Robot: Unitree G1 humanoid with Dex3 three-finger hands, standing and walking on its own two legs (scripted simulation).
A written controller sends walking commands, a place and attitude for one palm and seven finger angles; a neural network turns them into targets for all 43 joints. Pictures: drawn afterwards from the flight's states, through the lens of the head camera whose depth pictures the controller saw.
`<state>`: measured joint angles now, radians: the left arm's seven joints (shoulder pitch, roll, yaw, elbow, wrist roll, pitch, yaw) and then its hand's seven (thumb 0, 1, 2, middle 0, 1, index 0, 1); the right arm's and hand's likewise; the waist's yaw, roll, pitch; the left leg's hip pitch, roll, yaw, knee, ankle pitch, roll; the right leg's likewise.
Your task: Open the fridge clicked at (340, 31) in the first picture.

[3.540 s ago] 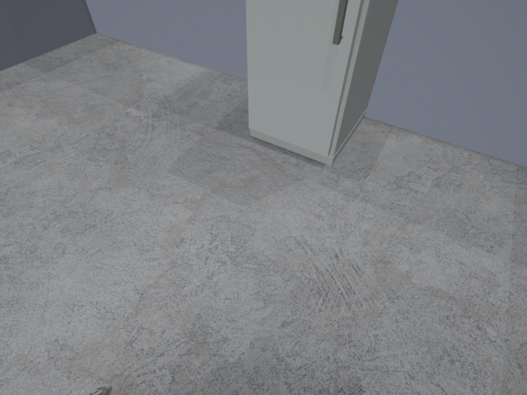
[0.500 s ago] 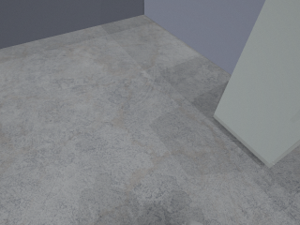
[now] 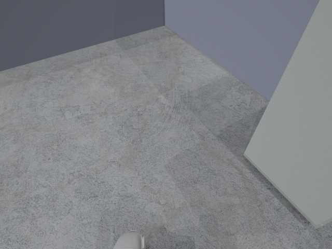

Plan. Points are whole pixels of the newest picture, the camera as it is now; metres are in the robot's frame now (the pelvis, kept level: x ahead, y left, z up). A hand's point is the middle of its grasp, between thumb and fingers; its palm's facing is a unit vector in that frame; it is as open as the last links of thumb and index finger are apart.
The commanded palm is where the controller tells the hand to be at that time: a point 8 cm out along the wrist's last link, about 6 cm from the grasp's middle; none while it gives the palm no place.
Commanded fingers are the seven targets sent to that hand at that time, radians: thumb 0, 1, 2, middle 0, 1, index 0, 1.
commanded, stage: turn to face it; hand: right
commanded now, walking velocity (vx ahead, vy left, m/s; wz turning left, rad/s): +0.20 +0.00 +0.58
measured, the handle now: out of the picture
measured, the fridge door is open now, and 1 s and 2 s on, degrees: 0 0 0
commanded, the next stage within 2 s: take the last steps up to it in 1.80 s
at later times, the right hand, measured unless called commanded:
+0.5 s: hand (226, 225) +0.23 -0.16 -0.18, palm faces +0.16 +0.97 -0.16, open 7.2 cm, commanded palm none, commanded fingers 0.00 -0.90 -0.90 0.20 0.30 0.20 0.30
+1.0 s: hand out of the picture +0.16 -0.21 -0.16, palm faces +0.44 +0.85 -0.30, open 7.4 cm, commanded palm none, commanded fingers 0.00 -0.90 -0.90 0.20 0.30 0.20 0.30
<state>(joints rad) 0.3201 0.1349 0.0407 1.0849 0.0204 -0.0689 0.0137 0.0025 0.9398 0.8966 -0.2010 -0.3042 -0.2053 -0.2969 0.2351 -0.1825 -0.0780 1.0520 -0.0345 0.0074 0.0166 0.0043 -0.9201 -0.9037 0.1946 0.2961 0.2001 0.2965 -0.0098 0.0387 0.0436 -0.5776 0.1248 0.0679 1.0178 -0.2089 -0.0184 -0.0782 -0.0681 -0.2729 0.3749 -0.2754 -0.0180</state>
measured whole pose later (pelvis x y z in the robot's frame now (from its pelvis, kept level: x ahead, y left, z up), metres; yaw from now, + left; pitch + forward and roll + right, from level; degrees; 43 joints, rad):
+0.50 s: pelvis +0.13 +0.02 -0.02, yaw -10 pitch -1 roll +1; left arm 0.22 0.17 0.06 0.99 0.02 0.04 -0.02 0.00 0.91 0.90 -0.20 -0.30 -0.20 -0.30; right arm 0.10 -0.16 -0.05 0.96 -0.03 0.00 -0.03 -0.01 -0.92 -0.90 0.20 0.30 0.21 0.30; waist 0.04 0.02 0.06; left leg -0.30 0.15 0.32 0.59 -0.25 0.00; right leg -0.44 -0.11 -0.13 0.87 -0.41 0.05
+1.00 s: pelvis +0.15 +0.04 -0.01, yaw -26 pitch +1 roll +0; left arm 0.20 0.23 0.07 0.92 0.02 0.05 -0.02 0.01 0.90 0.90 -0.20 -0.30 -0.21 -0.30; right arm 0.15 -0.24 -0.07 0.89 -0.01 0.05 -0.02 0.00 -0.91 -0.90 0.19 0.30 0.20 0.30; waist 0.04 -0.03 0.07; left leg -0.34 0.04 0.01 0.72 -0.40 -0.08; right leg -0.35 0.05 0.08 0.52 -0.17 -0.02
